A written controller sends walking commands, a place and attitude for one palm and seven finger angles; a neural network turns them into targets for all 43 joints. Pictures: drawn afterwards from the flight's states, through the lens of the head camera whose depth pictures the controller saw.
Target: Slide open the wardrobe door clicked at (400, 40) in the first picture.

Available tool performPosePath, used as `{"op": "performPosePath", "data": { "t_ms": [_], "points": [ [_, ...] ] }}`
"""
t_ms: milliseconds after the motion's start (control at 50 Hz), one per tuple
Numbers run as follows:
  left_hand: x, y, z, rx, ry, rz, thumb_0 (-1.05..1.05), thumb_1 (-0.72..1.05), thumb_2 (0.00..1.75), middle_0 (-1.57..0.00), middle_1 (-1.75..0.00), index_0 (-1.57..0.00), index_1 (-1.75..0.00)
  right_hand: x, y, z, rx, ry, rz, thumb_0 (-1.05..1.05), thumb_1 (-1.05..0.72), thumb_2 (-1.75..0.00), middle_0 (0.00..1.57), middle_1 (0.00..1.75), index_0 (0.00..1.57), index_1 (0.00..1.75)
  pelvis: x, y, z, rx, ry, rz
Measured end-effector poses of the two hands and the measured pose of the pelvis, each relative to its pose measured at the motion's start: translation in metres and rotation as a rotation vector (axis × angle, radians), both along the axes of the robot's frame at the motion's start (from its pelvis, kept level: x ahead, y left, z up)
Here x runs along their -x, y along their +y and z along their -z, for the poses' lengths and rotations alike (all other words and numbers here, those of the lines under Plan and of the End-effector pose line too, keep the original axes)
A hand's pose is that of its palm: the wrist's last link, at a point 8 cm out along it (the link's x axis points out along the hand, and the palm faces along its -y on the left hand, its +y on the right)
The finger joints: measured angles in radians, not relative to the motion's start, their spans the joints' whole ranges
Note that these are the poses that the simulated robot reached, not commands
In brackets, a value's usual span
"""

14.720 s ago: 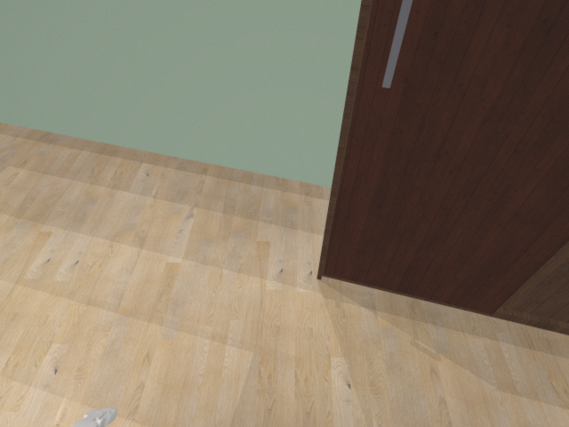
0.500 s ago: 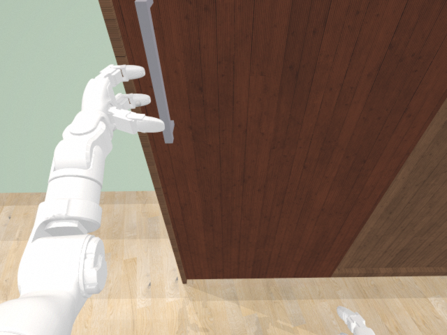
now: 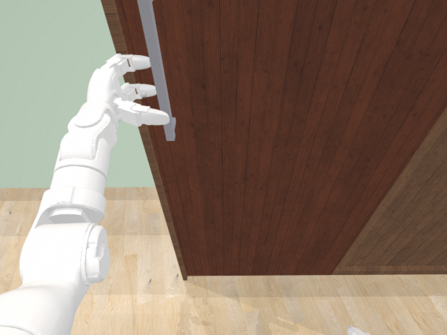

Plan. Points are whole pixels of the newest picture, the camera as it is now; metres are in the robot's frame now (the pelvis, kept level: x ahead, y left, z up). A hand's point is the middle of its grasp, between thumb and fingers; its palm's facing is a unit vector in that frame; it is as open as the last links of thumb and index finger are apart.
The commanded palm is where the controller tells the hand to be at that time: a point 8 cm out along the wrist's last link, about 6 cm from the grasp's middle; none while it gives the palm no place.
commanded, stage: slide the fingers in behind the handle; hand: left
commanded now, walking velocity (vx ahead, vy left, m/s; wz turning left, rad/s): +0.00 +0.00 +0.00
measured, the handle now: (161, 75) +0.49 +0.14 +0.25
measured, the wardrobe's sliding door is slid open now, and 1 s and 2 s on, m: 0.00 0.00 0.00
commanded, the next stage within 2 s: grip the handle and tug to test in 1.60 s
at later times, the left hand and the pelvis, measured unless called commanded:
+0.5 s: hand (158, 97) +0.43 +0.13 +0.24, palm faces +0.03 -1.00 +0.00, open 14.0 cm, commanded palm +0.40 +0.18 +0.23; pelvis +0.00 +0.00 +0.00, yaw +0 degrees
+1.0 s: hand (169, 99) +0.43 +0.11 +0.23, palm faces +0.03 -1.00 +0.01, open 14.0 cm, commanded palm +0.41 +0.17 +0.23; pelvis +0.00 -0.01 +0.00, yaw +0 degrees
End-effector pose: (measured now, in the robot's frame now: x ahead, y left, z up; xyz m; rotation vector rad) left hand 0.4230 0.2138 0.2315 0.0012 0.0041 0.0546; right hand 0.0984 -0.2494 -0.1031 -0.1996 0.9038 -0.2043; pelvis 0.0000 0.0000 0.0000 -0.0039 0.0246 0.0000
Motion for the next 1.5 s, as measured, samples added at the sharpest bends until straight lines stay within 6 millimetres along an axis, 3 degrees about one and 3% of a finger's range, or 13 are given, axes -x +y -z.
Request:
{"op": "performPosePath", "data": {
  "t_ms": [300,540,720,1160,1500],
  "points": [
    [0.015,-0.022,0.006,0.015,-0.016,0.020,-0.01,-0.51,0.30,-0.30,-1.20,-0.30,-1.20,-0.031,0.012,-0.010,-0.031,-0.091,-0.029,0.01,-0.90,-0.90,0.21,0.30,0.21,0.30,-0.003,0.001,0.000,-0.002,-0.025,0.015],
    [0.018,-0.035,-0.006,0.006,-0.020,0.032,-0.01,-0.51,0.30,-0.30,-1.20,-0.30,-1.20,-0.050,0.014,-0.014,-0.027,-0.107,-0.060,0.01,-0.90,-0.90,0.21,0.30,0.21,0.30,-0.004,-0.001,-0.001,-0.003,-0.030,0.003],
    [0.021,-0.039,-0.003,0.020,-0.013,0.016,-0.01,-0.51,0.30,-0.30,-1.19,-0.29,-1.19,-0.048,0.012,-0.014,-0.033,-0.099,-0.052,0.01,-0.90,-0.90,0.21,0.30,0.21,0.30,-0.005,-0.005,-0.001,-0.005,-0.040,0.007],
    [0.008,-0.051,0.003,0.016,0.006,0.021,-0.01,-0.50,0.30,-0.30,-1.20,-0.30,-1.20,-0.030,0.006,-0.006,-0.021,-0.043,-0.022,0.01,-0.90,-0.90,0.21,0.30,0.21,0.30,-0.005,-0.005,-0.002,-0.004,-0.027,0.008],
    [0.015,-0.051,0.001,0.004,-0.006,0.026,-0.01,-0.50,0.30,-0.29,-1.20,-0.30,-1.20,-0.043,0.014,-0.010,-0.026,-0.065,-0.048,0.01,-0.90,-0.90,0.21,0.30,0.21,0.30,-0.007,-0.002,-0.001,-0.003,-0.035,0.003]
  ]
}}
